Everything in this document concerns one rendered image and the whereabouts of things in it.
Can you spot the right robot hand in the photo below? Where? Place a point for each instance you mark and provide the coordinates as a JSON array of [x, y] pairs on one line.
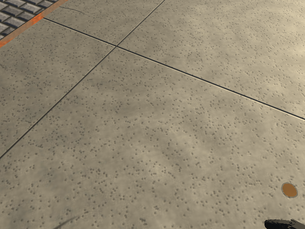
[[283, 224]]

